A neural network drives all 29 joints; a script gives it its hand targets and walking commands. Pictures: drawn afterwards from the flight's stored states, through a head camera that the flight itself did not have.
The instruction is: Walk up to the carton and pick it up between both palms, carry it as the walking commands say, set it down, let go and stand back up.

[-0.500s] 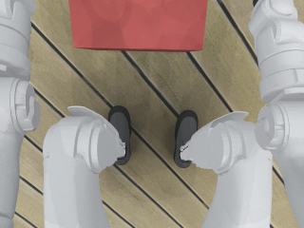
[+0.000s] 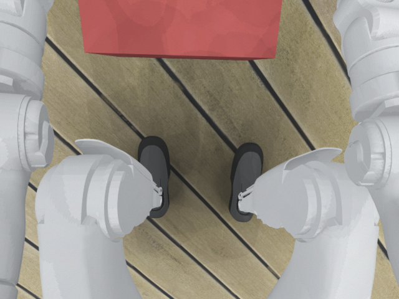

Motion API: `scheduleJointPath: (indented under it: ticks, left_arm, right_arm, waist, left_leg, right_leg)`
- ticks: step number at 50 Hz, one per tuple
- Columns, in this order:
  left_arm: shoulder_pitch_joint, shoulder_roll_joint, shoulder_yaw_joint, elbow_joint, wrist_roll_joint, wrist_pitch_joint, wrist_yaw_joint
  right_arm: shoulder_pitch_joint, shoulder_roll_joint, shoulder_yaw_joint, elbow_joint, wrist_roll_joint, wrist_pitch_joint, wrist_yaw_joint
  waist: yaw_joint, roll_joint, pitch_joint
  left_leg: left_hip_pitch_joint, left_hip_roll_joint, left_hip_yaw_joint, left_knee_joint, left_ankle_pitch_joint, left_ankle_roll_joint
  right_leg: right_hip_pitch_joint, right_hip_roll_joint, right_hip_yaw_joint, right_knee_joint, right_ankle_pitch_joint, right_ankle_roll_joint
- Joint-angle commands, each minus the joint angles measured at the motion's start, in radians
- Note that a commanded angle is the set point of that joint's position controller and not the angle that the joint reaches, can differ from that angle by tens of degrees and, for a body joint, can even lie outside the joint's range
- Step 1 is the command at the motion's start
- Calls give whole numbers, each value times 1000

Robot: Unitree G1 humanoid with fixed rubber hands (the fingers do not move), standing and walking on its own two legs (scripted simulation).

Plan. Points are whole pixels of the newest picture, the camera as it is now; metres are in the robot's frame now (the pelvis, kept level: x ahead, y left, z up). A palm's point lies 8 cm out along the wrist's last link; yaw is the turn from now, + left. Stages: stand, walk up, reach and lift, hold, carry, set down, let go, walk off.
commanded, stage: reach and lift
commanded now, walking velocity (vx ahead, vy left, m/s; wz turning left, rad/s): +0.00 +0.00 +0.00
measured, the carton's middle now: out of the picture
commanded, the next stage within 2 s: none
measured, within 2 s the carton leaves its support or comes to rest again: leaves its support in 1.42 s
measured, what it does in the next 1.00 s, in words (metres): stands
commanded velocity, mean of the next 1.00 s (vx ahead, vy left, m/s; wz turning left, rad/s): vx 0.00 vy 0.00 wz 0.00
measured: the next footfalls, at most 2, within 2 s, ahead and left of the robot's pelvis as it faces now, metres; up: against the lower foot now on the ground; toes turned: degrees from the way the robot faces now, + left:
none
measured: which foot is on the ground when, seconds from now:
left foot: down 0.00-1.00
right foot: down 0.00-1.00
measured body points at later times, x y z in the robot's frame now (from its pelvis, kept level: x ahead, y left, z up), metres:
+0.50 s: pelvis +0.00 +0.00 +0.01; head +0.38 +0.04 +0.23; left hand +0.56 +0.25 -0.18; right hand +0.57 -0.12 -0.18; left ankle +0.12 +0.11 -0.31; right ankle +0.12 -0.11 -0.31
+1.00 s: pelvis +0.00 +0.00 +0.00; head +0.37 +0.04 +0.23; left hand +0.57 +0.24 -0.18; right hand +0.57 -0.12 -0.18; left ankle +0.12 +0.11 -0.31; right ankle +0.12 -0.12 -0.31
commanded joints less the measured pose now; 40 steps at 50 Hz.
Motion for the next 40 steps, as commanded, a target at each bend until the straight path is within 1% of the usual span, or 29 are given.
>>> scheduleJointPath:
  ticks: [1, 8, 14, 18, 28, 30, 35, 38, 40]
  left_arm:
    - [-268, 132, 10, -74, -3, -18, 1]
    - [-289, 113, -3, -45, -8, -20, 3]
    - [-321, 89, -15, -48, -7, -25, 10]
    - [-341, 40, -48, -50, -25, -27, 7]
    - [-388, -80, -105, -71, -45, -28, 1]
    - [-400, -126, -125, -83, -50, -29, -5]
    - [-432, -247, -158, -93, -45, -26, -27]
    - [-466, -400, -181, -99, -39, -16, -64]
    - [-499, -547, -199, -115, -31, -6, -104]
  right_arm:
    - [-195, -99, -15, -82, -6, -17, -4]
    - [-230, -79, -15, -71, -10, -19, -11]
    - [-256, -49, -7, -66, -10, -25, -18]
    - [-264, -22, -4, -63, -15, -30, -22]
    - [-263, 26, -40, -49, -57, -46, -21]
    - [-273, 64, -31, -60, -52, -49, -11]
    - [-316, 177, 1, -78, -31, -50, 25]
    - [-374, 319, 27, -91, -32, -41, 66]
    - [-432, 461, 50, -106, -44, -31, 106]
  waist:
    - [6, 98, -1218]
    - [10, 81, -1203]
    - [13, 84, -1223]
    - [-11, 94, -1228]
    - [-77, 130, -1221]
    - [-83, 135, -1222]
    - [-76, 145, -1209]
    - [-74, 139, -1191]
    - [-74, 124, -1172]
  left_leg:
    - [666, -55, -101, -172, 360, -75]
    - [634, -60, -97, -185, 329, -74]
    - [654, -66, -95, -189, 336, -76]
    - [666, -73, -95, -189, 341, -80]
    - [703, -94, -107, -192, 355, -91]
    - [724, -98, -111, -196, 362, -90]
    - [750, -105, -116, -204, 367, -85]
    - [728, -112, -112, -209, 350, -82]
    - [698, -119, -106, -210, 333, -78]
  right_leg:
    - [482, 69, 43, -138, 304, 53]
    - [502, 77, 46, -147, 291, 54]
    - [517, 86, 46, -149, 298, 53]
    - [523, 89, 43, -154, 304, 48]
    - [487, 97, 31, -167, 308, 35]
    - [472, 99, 27, -171, 309, 33]
    - [434, 104, 20, -176, 295, 31]
    - [432, 109, 17, -179, 286, 29]
    - [436, 118, 13, -177, 282, 28]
